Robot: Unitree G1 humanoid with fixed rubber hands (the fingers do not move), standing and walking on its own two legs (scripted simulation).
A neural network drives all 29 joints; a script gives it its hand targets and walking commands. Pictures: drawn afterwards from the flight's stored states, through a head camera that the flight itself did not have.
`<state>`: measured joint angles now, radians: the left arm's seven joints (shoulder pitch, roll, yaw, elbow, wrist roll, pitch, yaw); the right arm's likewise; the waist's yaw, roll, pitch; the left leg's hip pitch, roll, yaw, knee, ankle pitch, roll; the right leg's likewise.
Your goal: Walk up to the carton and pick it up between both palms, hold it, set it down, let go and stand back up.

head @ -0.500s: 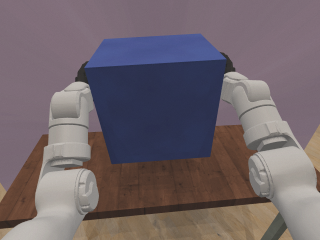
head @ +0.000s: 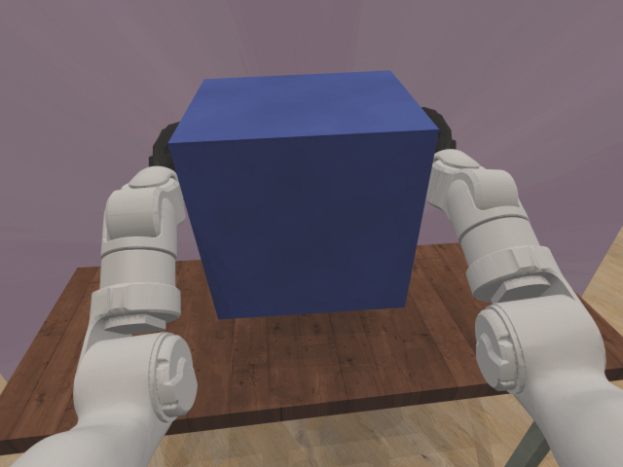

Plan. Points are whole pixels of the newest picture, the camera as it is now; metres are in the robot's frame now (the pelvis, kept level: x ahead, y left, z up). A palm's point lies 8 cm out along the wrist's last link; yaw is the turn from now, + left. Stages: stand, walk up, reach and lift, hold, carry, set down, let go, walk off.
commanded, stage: set down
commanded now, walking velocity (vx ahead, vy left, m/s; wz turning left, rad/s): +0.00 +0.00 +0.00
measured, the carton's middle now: (305, 193) +0.38 +0.00 +0.25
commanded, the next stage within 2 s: none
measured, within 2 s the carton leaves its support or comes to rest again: neither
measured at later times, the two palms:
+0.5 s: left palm (182, 224) +0.39 +0.16 +0.20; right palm (427, 224) +0.37 -0.17 +0.21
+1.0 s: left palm (198, 237) +0.41 +0.15 +0.17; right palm (428, 245) +0.37 -0.18 +0.16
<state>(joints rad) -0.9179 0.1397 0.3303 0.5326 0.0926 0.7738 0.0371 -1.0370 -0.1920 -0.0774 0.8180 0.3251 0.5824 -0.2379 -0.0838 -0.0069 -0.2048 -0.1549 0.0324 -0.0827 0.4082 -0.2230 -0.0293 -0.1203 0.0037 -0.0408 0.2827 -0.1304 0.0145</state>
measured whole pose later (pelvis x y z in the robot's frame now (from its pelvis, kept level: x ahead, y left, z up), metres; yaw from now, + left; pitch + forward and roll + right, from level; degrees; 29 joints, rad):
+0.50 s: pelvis +0.00 +0.00 +0.00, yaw +1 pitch -6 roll -2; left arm -0.73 0.10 0.25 0.44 0.14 0.55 0.02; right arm -0.75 -0.11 -0.09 0.71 0.25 0.29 -0.20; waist -0.12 -0.07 -0.06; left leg -0.07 0.03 -0.10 0.40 -0.23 -0.03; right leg -0.03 0.00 -0.06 0.27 -0.14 0.02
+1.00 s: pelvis +0.01 +0.01 +0.00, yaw +0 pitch -3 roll -1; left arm -0.68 0.04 0.28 0.51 0.15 0.43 0.02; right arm -0.68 -0.10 -0.11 0.70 0.17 0.22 -0.16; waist -0.11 -0.02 -0.06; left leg -0.09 0.01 -0.07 0.38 -0.23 -0.01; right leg -0.06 -0.02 -0.03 0.26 -0.14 0.03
